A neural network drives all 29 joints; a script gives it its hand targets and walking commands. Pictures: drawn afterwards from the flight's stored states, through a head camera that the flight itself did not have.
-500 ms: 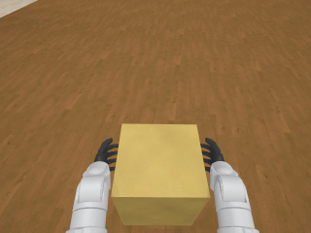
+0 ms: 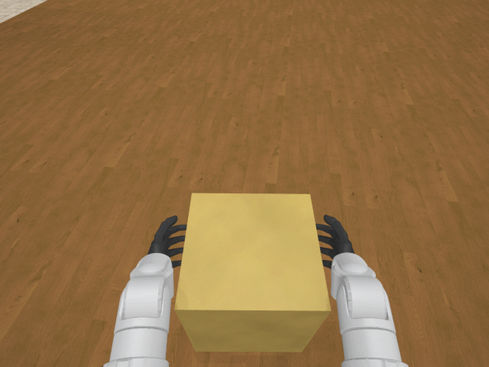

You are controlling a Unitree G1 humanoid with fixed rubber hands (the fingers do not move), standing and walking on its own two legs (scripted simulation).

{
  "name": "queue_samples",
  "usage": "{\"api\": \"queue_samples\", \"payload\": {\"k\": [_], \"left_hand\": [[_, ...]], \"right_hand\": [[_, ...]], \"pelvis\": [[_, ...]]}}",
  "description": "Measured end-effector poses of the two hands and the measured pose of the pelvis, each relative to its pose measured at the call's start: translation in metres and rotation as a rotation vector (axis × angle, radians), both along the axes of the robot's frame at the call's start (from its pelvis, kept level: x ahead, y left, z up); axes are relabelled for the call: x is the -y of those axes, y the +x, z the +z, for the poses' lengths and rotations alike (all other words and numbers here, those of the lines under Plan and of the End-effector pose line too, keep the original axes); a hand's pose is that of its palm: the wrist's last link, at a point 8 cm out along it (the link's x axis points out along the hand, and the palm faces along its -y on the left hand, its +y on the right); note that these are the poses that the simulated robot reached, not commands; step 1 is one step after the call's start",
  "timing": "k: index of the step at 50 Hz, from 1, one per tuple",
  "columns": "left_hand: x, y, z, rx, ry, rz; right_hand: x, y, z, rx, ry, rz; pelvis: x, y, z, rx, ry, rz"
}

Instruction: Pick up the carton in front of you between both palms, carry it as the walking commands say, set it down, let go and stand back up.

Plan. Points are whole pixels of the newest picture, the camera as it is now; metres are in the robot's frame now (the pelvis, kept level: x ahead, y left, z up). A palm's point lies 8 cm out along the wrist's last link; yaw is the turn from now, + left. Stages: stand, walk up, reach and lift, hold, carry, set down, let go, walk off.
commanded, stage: hold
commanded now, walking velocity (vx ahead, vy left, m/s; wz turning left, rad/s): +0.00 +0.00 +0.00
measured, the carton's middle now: (249, 276) +0.29 +0.00 -0.05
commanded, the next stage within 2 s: set down in 0.56 s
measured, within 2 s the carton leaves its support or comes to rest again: neither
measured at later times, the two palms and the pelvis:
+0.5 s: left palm (153, 278) +0.25 +0.15 +0.05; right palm (341, 260) +0.27 -0.15 +0.04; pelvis -0.03 -0.02 +0.00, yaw +5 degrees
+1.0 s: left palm (167, 264) +0.31 +0.15 -0.02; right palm (325, 254) +0.33 -0.15 -0.03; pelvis -0.03 -0.02 -0.02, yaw +7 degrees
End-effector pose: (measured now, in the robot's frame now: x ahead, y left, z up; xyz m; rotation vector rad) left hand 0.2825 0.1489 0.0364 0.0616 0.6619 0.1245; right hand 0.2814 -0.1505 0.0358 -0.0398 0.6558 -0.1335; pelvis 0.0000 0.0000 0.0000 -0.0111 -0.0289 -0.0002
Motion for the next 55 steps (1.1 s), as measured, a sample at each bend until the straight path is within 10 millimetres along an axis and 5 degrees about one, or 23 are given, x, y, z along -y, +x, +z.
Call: {"api": "queue_samples", "payload": {"k": [10, 23, 39, 47, 55], "left_hand": [[-0.012, -0.025, 0.004, -0.002, 0.010, 0.056], [-0.003, -0.036, 0.010, 0.008, 0.009, 0.091], [0.001, -0.016, 0.008, -0.005, -0.014, 0.139], [-0.004, 0.015, -0.031, -0.045, -0.003, 0.106], [-0.003, 0.035, -0.117, -0.048, 0.007, 0.051]], "right_hand": [[-0.012, -0.008, 0.001, -0.001, -0.001, 0.064], [-0.004, -0.008, 0.008, 0.011, 0.012, 0.091], [-0.002, 0.021, 0.007, -0.003, 0.067, 0.081], [-0.005, 0.044, -0.034, -0.042, 0.070, 0.050], [-0.004, 0.049, -0.121, -0.041, 0.023, 0.034]], "pelvis": [[0.004, -0.013, 0.005, 0.086, 0.009, 0.043], [0.021, -0.026, 0.003, 0.118, 0.017, 0.090], [0.036, -0.019, 0.000, 0.102, 0.013, 0.134], [0.029, -0.022, -0.010, -0.004, 0.003, 0.132], [0.015, -0.034, -0.031, -0.265, -0.001, 0.111]]}}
